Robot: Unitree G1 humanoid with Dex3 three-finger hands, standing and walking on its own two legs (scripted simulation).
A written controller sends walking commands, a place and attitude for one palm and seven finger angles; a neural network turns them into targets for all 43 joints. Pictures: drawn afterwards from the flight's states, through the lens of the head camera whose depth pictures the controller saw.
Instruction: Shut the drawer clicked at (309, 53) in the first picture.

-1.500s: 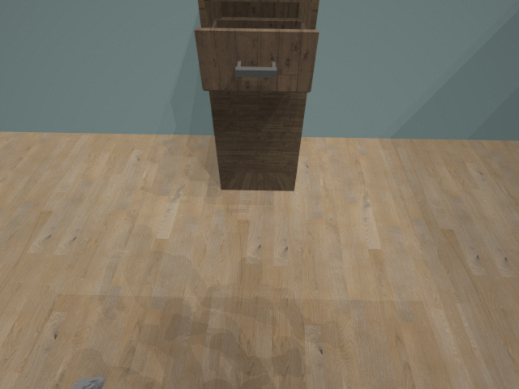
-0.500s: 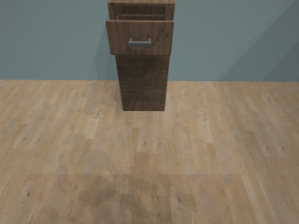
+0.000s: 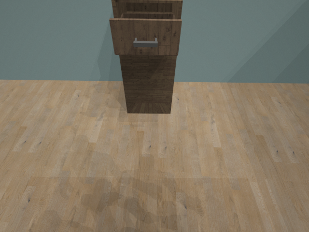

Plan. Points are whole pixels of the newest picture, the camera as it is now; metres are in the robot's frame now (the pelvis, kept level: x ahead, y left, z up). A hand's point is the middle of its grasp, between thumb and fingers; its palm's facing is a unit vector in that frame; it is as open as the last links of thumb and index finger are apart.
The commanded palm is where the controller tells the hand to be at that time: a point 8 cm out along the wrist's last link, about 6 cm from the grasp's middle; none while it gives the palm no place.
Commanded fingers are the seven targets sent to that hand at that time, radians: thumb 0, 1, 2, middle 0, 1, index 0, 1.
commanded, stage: look at it before walking up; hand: left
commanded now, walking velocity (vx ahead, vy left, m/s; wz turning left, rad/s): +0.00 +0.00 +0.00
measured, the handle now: (145, 41) +0.94 +0.10 +0.04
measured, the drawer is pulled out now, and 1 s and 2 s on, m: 0.24 0.24 0.24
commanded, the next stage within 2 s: walk to a spot facing it in 0.14 s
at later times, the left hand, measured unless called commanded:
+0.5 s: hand out of the picture +0.06 +0.21 -0.18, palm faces -0.08 -0.96 -0.25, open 7.4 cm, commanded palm none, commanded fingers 0.00 0.90 0.90 -0.20 -0.30 -0.20 -0.30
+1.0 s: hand (117, 222) +0.19 +0.13 -0.17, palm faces -0.22 -0.96 -0.18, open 7.4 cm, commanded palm none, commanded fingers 0.00 0.90 0.90 -0.20 -0.30 -0.20 -0.30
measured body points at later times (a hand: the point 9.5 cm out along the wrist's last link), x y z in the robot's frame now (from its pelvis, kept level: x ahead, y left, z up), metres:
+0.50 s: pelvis +0.03 -0.01 -0.01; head +0.03 -0.01 +0.44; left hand +0.07 +0.26 -0.16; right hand +0.06 -0.28 -0.16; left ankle -0.01 +0.12 -0.75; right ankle +0.00 -0.12 -0.74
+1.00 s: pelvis +0.19 -0.05 -0.01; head +0.20 -0.05 +0.44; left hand +0.20 +0.18 -0.16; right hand +0.24 -0.31 -0.14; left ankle +0.33 +0.06 -0.69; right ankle +0.07 -0.13 -0.75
